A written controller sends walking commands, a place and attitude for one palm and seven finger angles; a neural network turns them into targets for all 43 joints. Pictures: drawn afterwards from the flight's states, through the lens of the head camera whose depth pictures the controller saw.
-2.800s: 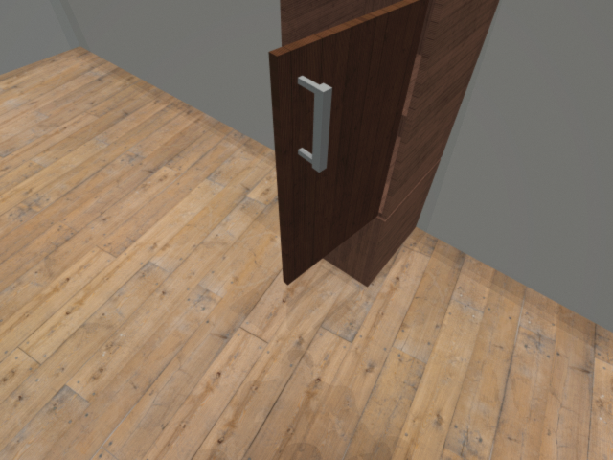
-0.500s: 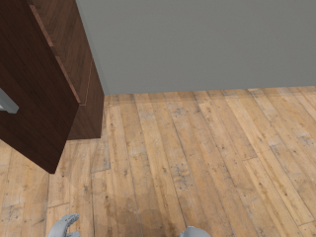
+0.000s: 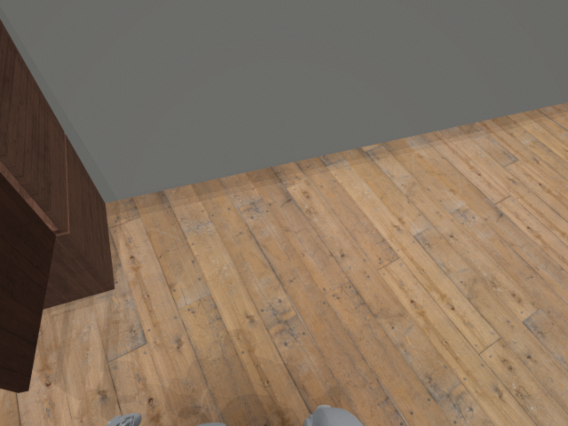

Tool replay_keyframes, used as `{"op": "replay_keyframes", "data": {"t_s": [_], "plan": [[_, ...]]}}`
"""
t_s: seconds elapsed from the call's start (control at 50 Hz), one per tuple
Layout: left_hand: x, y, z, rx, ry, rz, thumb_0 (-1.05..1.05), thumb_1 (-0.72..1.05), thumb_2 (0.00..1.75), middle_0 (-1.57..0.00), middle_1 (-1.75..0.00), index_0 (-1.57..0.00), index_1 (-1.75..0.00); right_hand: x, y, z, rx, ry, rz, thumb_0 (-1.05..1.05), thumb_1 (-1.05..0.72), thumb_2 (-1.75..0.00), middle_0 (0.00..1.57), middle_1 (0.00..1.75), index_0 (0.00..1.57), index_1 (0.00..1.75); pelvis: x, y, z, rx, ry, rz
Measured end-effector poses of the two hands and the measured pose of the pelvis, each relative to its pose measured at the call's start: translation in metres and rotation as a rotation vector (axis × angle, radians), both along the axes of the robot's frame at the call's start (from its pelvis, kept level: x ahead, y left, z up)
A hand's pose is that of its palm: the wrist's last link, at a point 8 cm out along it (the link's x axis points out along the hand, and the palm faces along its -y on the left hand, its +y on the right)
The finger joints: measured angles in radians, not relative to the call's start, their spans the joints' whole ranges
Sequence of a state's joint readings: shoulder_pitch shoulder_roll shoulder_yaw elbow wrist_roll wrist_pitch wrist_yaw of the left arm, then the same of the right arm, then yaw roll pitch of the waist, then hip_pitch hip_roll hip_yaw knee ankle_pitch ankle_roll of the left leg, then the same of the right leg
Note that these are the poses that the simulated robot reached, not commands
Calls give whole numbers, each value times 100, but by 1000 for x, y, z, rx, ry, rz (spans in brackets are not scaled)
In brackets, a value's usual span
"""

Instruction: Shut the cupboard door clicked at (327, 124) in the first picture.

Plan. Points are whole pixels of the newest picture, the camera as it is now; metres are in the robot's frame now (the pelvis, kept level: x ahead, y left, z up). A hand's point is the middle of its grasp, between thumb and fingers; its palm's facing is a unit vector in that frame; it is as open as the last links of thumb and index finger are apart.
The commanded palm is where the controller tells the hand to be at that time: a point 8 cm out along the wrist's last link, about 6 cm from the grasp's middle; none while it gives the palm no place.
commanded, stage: walk around to get in front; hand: left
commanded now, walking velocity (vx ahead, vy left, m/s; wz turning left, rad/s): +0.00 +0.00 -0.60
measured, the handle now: out of the picture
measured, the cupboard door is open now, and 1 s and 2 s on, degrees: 82 82 82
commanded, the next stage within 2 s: none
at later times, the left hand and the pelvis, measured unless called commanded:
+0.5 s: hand (200, 396) +0.17 +0.13 -0.16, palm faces -0.29 -0.92 -0.25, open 7.4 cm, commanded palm none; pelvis +0.03 -0.03 +0.00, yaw -18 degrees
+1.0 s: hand (244, 335) +0.27 +0.08 -0.16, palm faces -0.56 -0.80 -0.22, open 7.4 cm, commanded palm none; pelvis +0.07 -0.03 +0.00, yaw -36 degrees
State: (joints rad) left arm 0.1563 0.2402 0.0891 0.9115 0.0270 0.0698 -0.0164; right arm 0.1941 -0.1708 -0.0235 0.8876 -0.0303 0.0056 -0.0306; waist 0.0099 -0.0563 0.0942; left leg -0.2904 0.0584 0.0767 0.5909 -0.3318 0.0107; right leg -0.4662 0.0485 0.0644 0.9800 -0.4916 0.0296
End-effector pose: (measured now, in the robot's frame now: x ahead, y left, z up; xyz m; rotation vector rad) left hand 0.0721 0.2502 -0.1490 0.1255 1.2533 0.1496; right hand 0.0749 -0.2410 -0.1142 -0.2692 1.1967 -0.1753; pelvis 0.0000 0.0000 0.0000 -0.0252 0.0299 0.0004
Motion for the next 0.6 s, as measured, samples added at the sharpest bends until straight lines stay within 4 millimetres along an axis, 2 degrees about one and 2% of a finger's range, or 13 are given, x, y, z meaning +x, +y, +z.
{"op": "replay_keyframes", "data": {"t_s": [0.08,0.16,0.24,0.3,0.34,0.4,0.48,0.6], "plan": [[17,5,10,3,-2,-37,0,91,90,-20,-30,-20,-30,-19,4,7,4,41,-45,0,-90,-90,20,30,20,30,5,2,9,-19,7,-44],[38,-1,17,15,-1,-104,0,91,90,-20,-30,-19,-30,-38,-2,4,19,64,-122,0,-90,-90,20,30,20,30,10,-1,11,-20,9,-102],[68,-20,20,37,-18,-195,0,91,90,-20,-30,-19,-30,-62,-16,-9,45,84,-212,0,-90,-90,20,30,20,30,15,-12,5,-7,2,-161],[92,-38,18,66,-71,-256,0,91,90,-20,-30,-19,-30,-79,-33,-27,66,102,-276,0,-90,-90,20,30,20,30,19,-26,-8,19,-2,-196],[100,-49,20,80,-94,-275,0,91,90,-20,-30,-19,-30,-86,-43,-34,66,128,-309,0,-90,-90,20,30,20,30,19,-29,-10,14,-10,-219],[103,-60,27,89,-88,-296,0,91,90,-20,-30,-20,-30,-83,-53,-30,62,128,-340,0,-90,-90,20,30,20,30,21,-32,-3,21,-15,-250],[104,-68,27,80,-45,-338,0,91,90,-20,-30,-20,-30,-66,-58,-17,56,63,-369,0,-91,-90,20,29,20,30,25,-33,4,38,-10,-301],[117,-68,14,40,0,-388,0,90,90,-20,-30,-20,-30,-41,-53,-6,25,-21,-403,0,-90,-90,20,29,20,30,41,-23,3,30,-2,-366]]}}
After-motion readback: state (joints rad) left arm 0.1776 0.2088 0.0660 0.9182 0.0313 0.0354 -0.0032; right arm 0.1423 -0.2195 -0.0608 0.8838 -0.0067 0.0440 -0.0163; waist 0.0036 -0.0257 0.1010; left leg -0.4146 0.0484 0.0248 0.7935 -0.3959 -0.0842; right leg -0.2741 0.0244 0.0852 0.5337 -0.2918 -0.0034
